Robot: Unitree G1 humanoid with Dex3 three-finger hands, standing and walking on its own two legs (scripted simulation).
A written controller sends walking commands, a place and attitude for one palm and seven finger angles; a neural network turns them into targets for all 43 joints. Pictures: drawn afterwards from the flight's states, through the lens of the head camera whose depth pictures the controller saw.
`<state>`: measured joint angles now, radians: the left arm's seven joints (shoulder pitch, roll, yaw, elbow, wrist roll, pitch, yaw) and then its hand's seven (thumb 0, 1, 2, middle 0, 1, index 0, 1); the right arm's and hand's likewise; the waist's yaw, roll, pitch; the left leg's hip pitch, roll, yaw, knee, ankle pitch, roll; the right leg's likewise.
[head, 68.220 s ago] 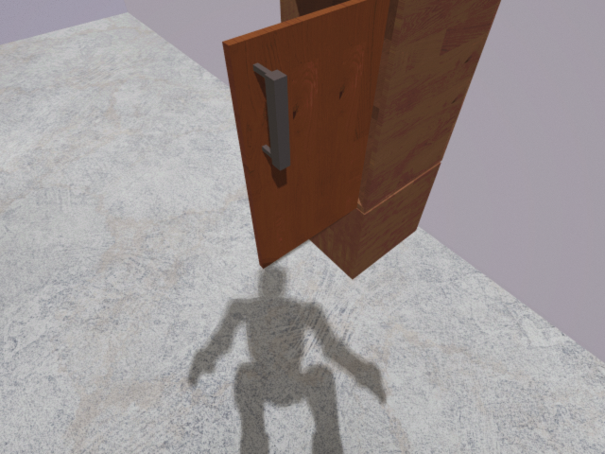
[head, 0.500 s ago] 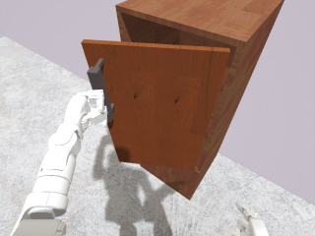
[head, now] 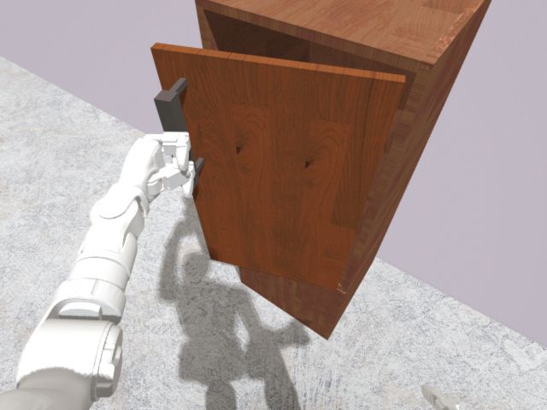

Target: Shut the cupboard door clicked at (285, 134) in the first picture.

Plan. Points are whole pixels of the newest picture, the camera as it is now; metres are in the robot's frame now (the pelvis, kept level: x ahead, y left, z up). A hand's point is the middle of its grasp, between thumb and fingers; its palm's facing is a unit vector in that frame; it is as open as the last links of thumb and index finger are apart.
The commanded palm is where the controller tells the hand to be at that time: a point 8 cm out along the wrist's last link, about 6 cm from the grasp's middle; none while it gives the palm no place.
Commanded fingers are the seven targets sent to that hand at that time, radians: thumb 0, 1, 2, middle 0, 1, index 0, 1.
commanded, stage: push the door shut along its arc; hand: left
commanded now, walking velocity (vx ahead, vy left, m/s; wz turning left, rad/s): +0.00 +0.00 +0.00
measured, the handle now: (185, 136) +0.51 +0.15 +0.13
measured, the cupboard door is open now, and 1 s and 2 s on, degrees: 20 5 0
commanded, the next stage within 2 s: pull the fist back off the door in 1.12 s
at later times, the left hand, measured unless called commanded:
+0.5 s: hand (226, 139) +0.48 +0.08 +0.14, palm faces -0.37 -0.93 +0.00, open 3.3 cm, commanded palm +0.49 +0.13 +0.14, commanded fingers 0.00 0.90 0.90 -1.30 -1.50 -1.30 -1.50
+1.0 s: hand (246, 124) +0.53 +0.05 +0.14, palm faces -0.45 -0.89 -0.02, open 3.1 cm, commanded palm +0.54 +0.09 +0.14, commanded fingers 0.00 0.90 0.90 -1.30 -1.50 -1.30 -1.50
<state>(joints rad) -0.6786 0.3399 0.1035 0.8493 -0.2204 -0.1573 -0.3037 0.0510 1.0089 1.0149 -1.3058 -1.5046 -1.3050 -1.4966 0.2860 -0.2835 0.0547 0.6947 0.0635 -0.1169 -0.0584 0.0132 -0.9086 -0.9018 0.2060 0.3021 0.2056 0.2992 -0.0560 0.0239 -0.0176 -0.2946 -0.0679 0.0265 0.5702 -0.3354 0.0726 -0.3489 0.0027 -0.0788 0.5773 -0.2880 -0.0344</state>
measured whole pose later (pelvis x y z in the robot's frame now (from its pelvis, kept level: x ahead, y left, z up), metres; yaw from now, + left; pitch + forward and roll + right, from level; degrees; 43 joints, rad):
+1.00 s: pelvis +0.01 -0.01 -0.02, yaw -2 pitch +16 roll -1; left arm -1.15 0.46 0.17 1.24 -0.15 -0.17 -0.48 0.02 0.86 0.93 -1.30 -1.50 -1.30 -1.50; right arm 0.42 -0.31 0.02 0.73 0.02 -0.08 -0.05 0.01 -0.91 -0.90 0.21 0.30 0.21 0.30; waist -0.19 0.02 -0.07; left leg -0.58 -0.03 0.04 0.72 -0.41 0.06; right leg -0.63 0.04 -0.07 0.69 -0.33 -0.06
